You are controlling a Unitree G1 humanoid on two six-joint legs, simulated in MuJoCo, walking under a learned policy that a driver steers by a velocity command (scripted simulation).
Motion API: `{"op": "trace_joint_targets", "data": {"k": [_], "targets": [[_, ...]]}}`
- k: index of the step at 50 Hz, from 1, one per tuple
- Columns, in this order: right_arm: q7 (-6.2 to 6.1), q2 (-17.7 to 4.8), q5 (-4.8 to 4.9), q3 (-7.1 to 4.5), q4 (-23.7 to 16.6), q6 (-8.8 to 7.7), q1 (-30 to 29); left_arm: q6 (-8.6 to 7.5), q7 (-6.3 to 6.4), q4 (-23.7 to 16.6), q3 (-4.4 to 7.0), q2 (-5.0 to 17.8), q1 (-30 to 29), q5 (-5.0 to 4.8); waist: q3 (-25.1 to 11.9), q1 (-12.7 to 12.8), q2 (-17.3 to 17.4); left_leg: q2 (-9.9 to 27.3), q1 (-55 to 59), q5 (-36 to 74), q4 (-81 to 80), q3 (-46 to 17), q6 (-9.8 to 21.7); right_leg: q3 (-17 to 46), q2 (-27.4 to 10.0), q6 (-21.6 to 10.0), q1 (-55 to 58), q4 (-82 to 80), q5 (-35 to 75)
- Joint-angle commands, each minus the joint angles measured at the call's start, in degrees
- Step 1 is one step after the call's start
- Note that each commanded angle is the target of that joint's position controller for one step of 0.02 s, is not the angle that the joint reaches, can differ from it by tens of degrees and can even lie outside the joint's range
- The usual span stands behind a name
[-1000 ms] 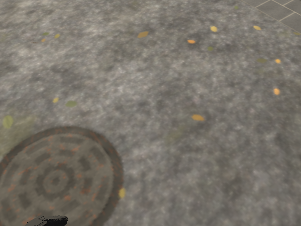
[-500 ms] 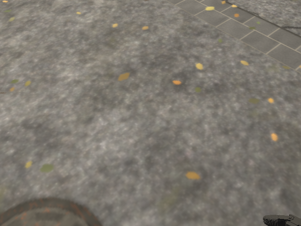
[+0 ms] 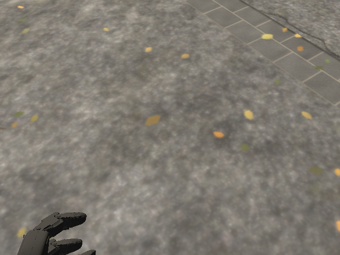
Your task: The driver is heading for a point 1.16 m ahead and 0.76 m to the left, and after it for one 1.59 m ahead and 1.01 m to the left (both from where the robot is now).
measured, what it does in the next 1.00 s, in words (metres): walks ahead, turning left: left foot, then right foot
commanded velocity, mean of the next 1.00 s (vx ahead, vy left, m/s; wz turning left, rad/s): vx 0.50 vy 0.00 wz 0.58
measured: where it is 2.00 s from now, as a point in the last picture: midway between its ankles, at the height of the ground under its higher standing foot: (32, 173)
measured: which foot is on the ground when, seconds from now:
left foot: down 0.00-0.00, up 0.02-0.48, down 0.50-0.98, up 1.00-1.00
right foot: down 0.00-0.50, up 0.52-0.96, down 0.98-1.00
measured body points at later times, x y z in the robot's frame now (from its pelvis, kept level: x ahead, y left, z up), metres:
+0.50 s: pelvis +0.26 +0.05 -0.01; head +0.29 +0.08 +0.43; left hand +0.18 +0.35 -0.14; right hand +0.56 -0.10 -0.07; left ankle +0.35 +0.18 -0.73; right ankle +0.12 -0.13 -0.72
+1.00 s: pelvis +0.53 +0.14 -0.01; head +0.55 +0.16 +0.44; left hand +0.59 +0.47 -0.07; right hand +0.73 -0.09 -0.11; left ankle +0.35 +0.18 -0.72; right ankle +0.69 +0.10 -0.73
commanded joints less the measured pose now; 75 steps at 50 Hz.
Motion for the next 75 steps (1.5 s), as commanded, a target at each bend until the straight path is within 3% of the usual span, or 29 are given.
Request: {"op": "trace_joint_targets", "data": {"k": [1, 2, 3, 5, 7, 12, 20, 22, 24, 25, 26, 27, 28, 30, 34, 40, 45, 48, 49, 50, 51, 52, 53, 56, 61, 69, 73, 74, 75], "targets": [[0.16, 0.12, 0.34, 0.92, -7.24, -1.36, 3.11, 0.16, 0.91, 1.25, 5.65, 16.42, 20.30, 0.86, -19.68, 8.75, -15.55, -0.59, -32.14, -5.57, 32.50, 3.45, -1.14, 32.91, -24.42, -14.93, 47.47, -2.94, -13.18], [-0.01, -5.24, 0.96, 0.08, -6.24, -1.40, 3.17, 0.54, 0.53, 1.20, 4.69, 11.57, 19.81, -0.28, -15.97, 9.42, -13.31, 4.09, -39.72, -8.22, 40.85, 3.49, -1.83, 39.03, -25.91, -14.80, 45.00, -5.88, -23.71], [0.02, -8.40, 0.76, -0.91, -6.60, -1.17, -2.38, 0.75, 0.66, 0.79, 3.76, 8.23, 17.39, -0.31, -8.32, 10.58, -7.79, 6.02, -41.62, -2.84, 43.44, 3.95, -2.32, 30.81, -23.09, -12.44, 38.16, -7.01, -22.47], [0.21, -7.50, -0.34, -1.20, -7.96, -0.92, -7.55, 1.13, 0.59, 1.31, 2.89, 6.02, 13.04, 0.29, -0.86, 8.86, -3.76, 9.12, -39.74, 4.11, 41.02, 6.03, -3.31, 18.56, -18.50, -10.67, 26.72, -9.61, -9.53], [0.95, -5.37, 0.23, -1.10, -8.75, -0.38, -7.62, 0.94, 0.62, 2.14, 2.63, 5.32, 11.63, 0.70, 0.57, 6.92, -6.40, 11.23, -36.36, 6.60, 38.74, 7.12, -3.55, 11.58, -16.07, -10.10, 20.86, -12.48, -4.83], [1.87, -2.67, -0.22, -0.11, -11.60, 0.12, -12.31, 0.43, 0.70, 4.64, 3.78, 8.77, 11.61, 0.24, 1.75, 6.74, -4.03, 12.84, -37.88, 14.57, 28.77, 8.75, -4.90, 1.63, -16.60, -11.86, 19.01, -16.16, 4.32], [4.32, -2.83, 0.01, 0.32, -16.03, -0.65, -24.04, 2.11, 0.98, 8.17, 4.63, 12.90, 15.89, -1.33, 4.01, 9.89, -2.78, 10.06, -33.40, 23.00, 9.42, 14.63, -1.06, -9.65, -17.18, -7.89, 25.99, -13.34, 12.00], [4.52, -4.52, -0.34, -0.54, -16.65, -0.33, -22.72, 2.85, 1.24, 8.36, 5.13, 14.57, 16.00, -1.78, 2.12, 7.94, -4.19, 7.03, -28.54, 17.19, 8.12, 17.54, 1.19, -11.95, -17.50, -6.61, 28.46, -7.12, 27.84], [3.98, -8.57, -0.39, -3.02, -13.96, 0.27, -10.42, 3.63, 1.70, 8.10, 5.15, 15.06, 15.44, -2.10, -4.97, 0.40, -3.80, 2.22, -10.59, 17.45, 4.50, 20.04, 4.66, -15.30, -15.42, -4.27, 24.84, 10.81, 39.72], [2.89, -12.54, -0.05, -4.92, -11.45, 0.88, -0.20, 3.46, 1.97, 7.37, 4.18, 12.89, 16.52, -0.84, -10.29, -3.95, 0.60, 5.50, 7.25, 18.79, 4.03, 12.47, 7.44, -15.49, -13.30, -1.96, 11.83, 27.28, 26.23], [2.44, -19.41, 0.44, -5.64, -12.02, 0.50, -2.22, 2.24, 1.09, 3.84, 1.36, 4.50, 22.24, 1.61, -15.28, 3.46, 17.32, 21.14, 25.28, 9.10, -1.34, -20.85, 18.00, -12.02, -1.82, 1.54, -14.05, 48.21, -28.07], [2.73, -14.64, 0.12, -4.22, -13.99, -0.39, -0.17, 0.36, 0.28, 3.68, 1.89, 9.29, 17.35, 0.03, -23.36, -1.14, 10.78, 24.61, 27.94, 0.02, -9.60, -34.52, 20.20, 1.19, -0.99, 0.87, -19.38, 54.75, -31.63], [2.96, -11.64, -0.50, -3.22, -13.03, -1.22, -1.90, -0.49, -0.12, 1.85, 2.66, 11.95, 11.76, -2.15, -14.58, -1.66, 7.58, 22.94, 22.44, 3.13, -10.99, -26.40, 17.09, 1.39, -3.49, -0.05, -23.72, 54.13, -25.90], [2.76, -9.23, -0.68, -2.44, -13.36, -1.74, -8.67, -1.10, 0.63, 1.97, 2.28, 10.70, 10.44, -0.30, -5.76, 3.07, 1.32, 18.40, 6.40, 16.22, -11.24, -14.50, 14.03, 0.78, -7.39, -0.08, -18.67, 44.42, -18.05], [1.90, -7.95, -1.14, -1.86, -13.55, -2.19, -11.79, 1.14, 0.80, 2.62, 2.29, 9.30, 12.28, 1.02, -3.11, 6.95, 2.73, 15.15, -7.00, 30.28, -14.47, -6.56, 14.31, -0.11, -8.10, 2.63, -10.43, 35.73, -13.70], [0.24, -9.92, -0.33, -2.54, -10.46, -1.51, -7.17, 1.18, 0.10, -0.39, 0.67, 5.72, -0.33, 0.61, 0.40, 2.68, 4.06, 10.26, -12.81, 22.56, -14.22, -1.33, 9.76, -1.09, -3.58, 4.33, -5.25, 11.83, 6.69], [0.06, -9.33, 0.21, -2.61, -8.20, -0.90, -4.08, 0.27, -0.69, -1.71, 1.81, 8.64, -3.01, -0.35, 0.56, 2.40, 5.96, 12.97, -6.77, 17.40, -8.59, -8.84, 8.06, 1.35, -2.09, 2.40, -1.67, 4.18, 3.59], [0.10, -7.18, -0.11, -2.03, -8.37, -0.42, -5.22, -0.39, -0.22, 0.27, 3.42, 10.78, 5.69, -0.15, -2.70, 7.18, 7.49, 10.49, -6.68, 20.99, 0.17, -9.62, 5.30, 0.00, -2.55, -1.19, 11.08, 0.27, -1.00], [0.31, -3.82, -0.69, -0.75, -9.18, -0.59, -5.21, -0.62, 0.26, 0.95, 4.30, 13.32, 13.31, 0.82, -9.76, 10.58, 3.20, 7.29, -11.95, 16.85, 13.97, -5.64, 3.18, 6.95, -10.48, -4.73, 24.46, 1.32, -3.42], [0.38, -0.08, 0.48, 0.49, -10.44, -1.01, 2.61, 0.21, 0.44, 2.60, 5.54, 18.12, 19.67, 1.40, -18.24, 8.46, -13.30, -0.98, -31.56, -5.26, 33.46, 3.04, -1.42, 30.94, -24.03, -14.31, 44.86, -1.83, -14.52], [0.11, -5.03, 1.19, -0.14, -10.12, -1.18, 2.81, 0.66, -0.10, 3.23, 5.03, 14.60, 20.49, -0.22, -16.71, 9.25, -14.75, 2.82, -40.86, -8.61, 43.02, 3.43, -2.36, 42.60, -26.94, -15.31, 44.72, -6.77, -30.23], [0.02, -9.15, 0.97, -1.35, -10.11, -0.89, -3.16, 0.91, 0.08, 2.38, 3.93, 10.56, 17.83, -0.32, -8.90, 10.76, -8.75, 5.18, -43.07, -3.25, 46.03, 3.47, -2.78, 34.65, -24.04, -12.51, 37.94, -8.20, -31.32], [-0.10, -9.47, 0.27, -1.59, -10.79, -0.53, -6.96, 1.32, 0.24, 2.03, 3.32, 9.08, 14.86, 0.24, -4.43, 10.23, -5.35, 7.05, -41.81, 0.92, 45.58, 5.55, -3.09, 26.24, -21.55, -10.57, 31.28, -8.53, -23.80], [0.75, -6.39, 0.20, -1.58, -11.70, -0.04, -8.71, 1.32, 0.63, 3.09, 2.42, 6.41, 11.70, 0.79, 0.57, 7.36, -7.00, 10.79, -36.22, 6.66, 39.87, 6.76, -3.16, 12.04, -16.24, -9.18, 20.00, -12.34, -9.75], [1.36, -3.08, -0.14, -0.58, -13.54, 0.52, -12.48, 0.75, 0.72, 5.54, 3.55, 9.39, 12.74, 0.32, 1.70, 7.30, -4.49, 12.19, -38.66, 13.43, 30.64, 8.30, -4.25, 2.22, -17.39, -11.40, 19.82, -15.90, 1.32], [4.11, -2.05, 0.18, 0.14, -16.76, -0.43, -24.11, 2.46, 0.98, 8.63, 4.27, 12.91, 16.31, -0.98, 4.83, 10.61, -3.11, 10.24, -33.93, 24.33, 10.12, 14.60, -1.59, -10.42, -17.24, -8.06, 25.62, -14.78, 9.18], [4.28, -6.30, -0.58, -2.18, -16.25, 0.17, -16.96, 3.92, 1.52, 9.01, 5.20, 15.91, 16.51, -2.18, -1.20, 4.19, -4.99, 3.65, -19.12, 14.74, 6.48, 19.64, 3.40, -14.73, -17.34, -5.83, 28.67, 2.14, 40.16], [3.57, -8.87, -0.37, -3.86, -13.59, 0.42, -7.44, 4.08, 1.68, 9.05, 4.63, 14.77, 16.52, -2.13, -6.05, -1.06, -3.25, 1.67, -4.57, 18.52, 3.13, 19.33, 5.59, -16.12, -15.62, -4.30, 22.78, 13.73, 39.31], [2.27, -13.09, -0.06, -5.22, -11.52, 1.03, 1.20, 3.72, 1.60, 8.12, 2.97, 10.82, 18.16, 0.04, -11.77, -3.68, 5.03, 10.65, 13.53, 19.63, 3.08, 5.76, 8.88, -16.26, -12.85, -2.10, 7.51, 31.67, 14.40]]}}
